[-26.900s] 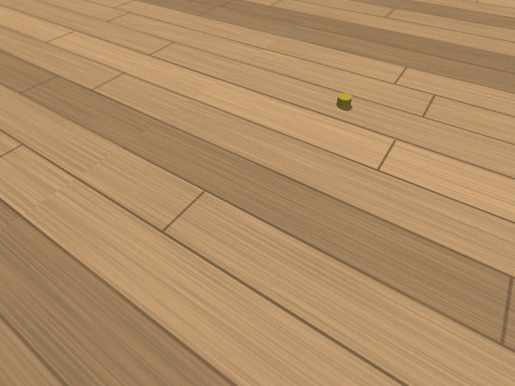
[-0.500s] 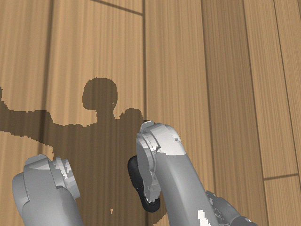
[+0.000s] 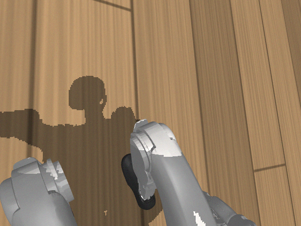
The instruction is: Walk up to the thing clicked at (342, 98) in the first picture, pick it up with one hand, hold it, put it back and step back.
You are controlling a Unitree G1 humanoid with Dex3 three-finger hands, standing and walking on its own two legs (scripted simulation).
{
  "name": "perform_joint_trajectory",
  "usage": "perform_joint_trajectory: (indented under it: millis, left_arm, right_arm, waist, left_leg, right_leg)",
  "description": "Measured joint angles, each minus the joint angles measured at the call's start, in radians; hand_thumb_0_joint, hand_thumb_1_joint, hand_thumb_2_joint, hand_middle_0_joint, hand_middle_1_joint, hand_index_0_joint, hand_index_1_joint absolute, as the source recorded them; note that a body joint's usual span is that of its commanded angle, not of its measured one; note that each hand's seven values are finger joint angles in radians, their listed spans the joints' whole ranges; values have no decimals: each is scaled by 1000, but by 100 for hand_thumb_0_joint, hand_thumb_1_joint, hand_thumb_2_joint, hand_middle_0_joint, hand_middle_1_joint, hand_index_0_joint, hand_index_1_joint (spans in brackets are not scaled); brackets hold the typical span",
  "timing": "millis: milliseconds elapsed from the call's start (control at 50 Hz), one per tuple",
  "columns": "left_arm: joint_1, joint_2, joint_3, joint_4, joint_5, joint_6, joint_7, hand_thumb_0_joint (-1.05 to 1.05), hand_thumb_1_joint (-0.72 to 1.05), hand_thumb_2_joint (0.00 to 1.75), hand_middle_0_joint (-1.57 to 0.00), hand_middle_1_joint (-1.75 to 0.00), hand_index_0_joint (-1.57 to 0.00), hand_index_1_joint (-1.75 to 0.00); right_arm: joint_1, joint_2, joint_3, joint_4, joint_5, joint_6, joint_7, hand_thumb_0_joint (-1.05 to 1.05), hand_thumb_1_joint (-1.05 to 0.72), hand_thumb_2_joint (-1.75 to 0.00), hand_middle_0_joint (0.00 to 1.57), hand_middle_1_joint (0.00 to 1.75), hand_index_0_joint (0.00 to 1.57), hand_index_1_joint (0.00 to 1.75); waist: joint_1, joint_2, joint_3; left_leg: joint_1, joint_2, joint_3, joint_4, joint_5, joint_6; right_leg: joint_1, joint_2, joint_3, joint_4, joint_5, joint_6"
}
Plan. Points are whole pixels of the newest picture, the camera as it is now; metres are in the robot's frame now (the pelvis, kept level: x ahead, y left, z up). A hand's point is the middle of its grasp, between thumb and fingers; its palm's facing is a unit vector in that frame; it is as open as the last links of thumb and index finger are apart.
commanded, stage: open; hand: left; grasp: from above
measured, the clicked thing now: out of the picture +0.45 +0.34 -0.27
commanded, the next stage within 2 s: withdraw in 1.04 s
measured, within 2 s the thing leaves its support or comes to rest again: rests again in 1.52 s
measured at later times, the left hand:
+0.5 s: hand out of the picture +0.44 +0.34 -0.25, palm faces -0.44 -0.16 -0.88, open 13.2 cm
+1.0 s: hand out of the picture +0.44 +0.34 -0.24, palm faces -0.45 -0.17 -0.88, open 13.9 cm
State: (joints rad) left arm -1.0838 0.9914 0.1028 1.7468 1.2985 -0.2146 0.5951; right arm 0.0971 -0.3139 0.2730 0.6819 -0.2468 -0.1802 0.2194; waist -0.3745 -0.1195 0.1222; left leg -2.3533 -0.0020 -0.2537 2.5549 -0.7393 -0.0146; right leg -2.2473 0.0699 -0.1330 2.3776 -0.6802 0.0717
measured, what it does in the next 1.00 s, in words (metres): stands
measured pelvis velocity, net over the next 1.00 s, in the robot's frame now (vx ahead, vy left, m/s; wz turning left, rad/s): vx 0.00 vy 0.00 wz -0.01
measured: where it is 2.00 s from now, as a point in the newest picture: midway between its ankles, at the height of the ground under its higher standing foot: (107, 211)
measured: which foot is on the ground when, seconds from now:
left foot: down 0.00-1.00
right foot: down 0.00-1.00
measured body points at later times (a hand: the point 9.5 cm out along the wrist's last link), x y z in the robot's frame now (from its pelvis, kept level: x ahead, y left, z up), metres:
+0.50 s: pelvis +0.00 +0.00 +0.00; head +0.27 +0.14 +0.33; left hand +0.46 +0.34 -0.20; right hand +0.07 -0.26 -0.06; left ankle +0.06 +0.13 -0.27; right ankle +0.11 -0.13 -0.27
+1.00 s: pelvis +0.00 +0.00 +0.00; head +0.27 +0.13 +0.33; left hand +0.46 +0.34 -0.19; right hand +0.07 -0.25 -0.06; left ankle +0.06 +0.13 -0.27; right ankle +0.11 -0.13 -0.27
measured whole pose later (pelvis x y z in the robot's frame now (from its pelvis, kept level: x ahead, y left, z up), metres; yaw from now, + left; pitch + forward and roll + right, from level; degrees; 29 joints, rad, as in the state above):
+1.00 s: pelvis +0.00 +0.00 +0.00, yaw +0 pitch +29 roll -14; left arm -1.08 1.02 0.10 1.72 1.28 -0.23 0.56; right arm 0.08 -0.33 0.29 0.65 -0.24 -0.19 0.23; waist -0.37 -0.13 0.14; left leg -2.35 0.00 -0.26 2.55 -0.73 -0.02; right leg -2.24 0.07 -0.14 2.37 -0.67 0.07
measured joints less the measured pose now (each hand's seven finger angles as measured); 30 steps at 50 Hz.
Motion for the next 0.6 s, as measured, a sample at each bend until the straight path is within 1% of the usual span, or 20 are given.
perform_joint_trajectory:
  millis: [80, 160, 220, 280, 320, 400, 460, 600]
  left_arm:
    - [-5, 7, 0, 6, -8, -4, -5, 0, -25, 75, -41, -87, -51, -83]
    - [-9, 15, -2, 8, -10, -10, -11, 0, -24, 75, -40, -88, -49, -84]
    - [-6, 22, 2, 10, -9, -16, -9, -1, -23, 75, -36, -90, -46, -86]
    - [-2, 27, 5, 8, -1, -18, -10, -1, -23, 76, -32, -93, -40, -89]
    - [0, 29, 1, 6, 2, -19, -8, -1, -25, 78, -29, -95, -36, -91]
    - [0, 39, 8, 11, 7, -21, -1, -1, -31, 84, -22, -100, -27, -96]
    - [-1, 43, 5, 6, 6, -20, -2, -1, -36, 88, -18, -103, -21, -100]
    - [-4, 38, 2, -17, 1, -13, 0, -1, -44, 94, -11, -108, -14, -105]
  right_arm:
    - [-2, -6, 6, -8, 1, -8, 4, 0, -91, -90, 20, 30, 20, 30]
    - [-5, -10, 13, -13, 1, -10, 5, 0, -91, -90, 20, 30, 20, 30]
    - [-5, -11, 14, -17, 0, -12, 4, 0, -90, -90, 20, 30, 20, 30]
    - [-4, -12, 14, -21, -2, -11, 4, 0, -90, -89, 20, 30, 20, 30]
    - [-5, -12, 17, -20, -3, -10, 4, 0, -90, -89, 20, 30, 20, 30]
    - [-11, -17, 18, -20, -8, -12, 5, 0, -90, -89, 20, 30, 20, 30]
    - [-15, -20, 16, -19, -9, -16, 5, 0, -90, -89, 20, 30, 20, 30]
    - [-15, -20, 13, -17, -11, -19, 12, 0, -90, -90, 20, 30, 20, 30]
  waist:
    - [-1, 2, 7]
    - [-1, -2, 12]
    - [-1, -5, 13]
    - [-2, -10, 14]
    - [-2, -14, 13]
    - [-5, -18, 17]
    - [-5, -19, 22]
    - [-4, -19, 23]
  left_leg:
    - [0, 1, -1, 0, 3, 2]
    - [2, 3, -3, -1, 4, 3]
    - [3, 2, -5, -1, 4, 2]
    - [6, 0, -8, -3, 4, -3]
    - [8, 0, -11, -3, 3, -5]
    - [9, -2, -16, -2, 1, -7]
    - [9, -1, -18, 1, 0, -7]
    - [5, 0, -17, 4, -4, -4]
  right_leg:
    - [1, 1, -1, -3, 4, -1]
    - [3, 3, -2, -5, 7, 4]
    - [4, 3, -5, -7, 8, 3]
    - [7, 1, -7, -8, 7, -1]
    - [8, 1, -9, -8, 7, -2]
    - [10, 0, -13, -8, 6, 1]
    - [10, 1, -14, -8, 6, 4]
    - [8, 2, -14, -7, 4, 1]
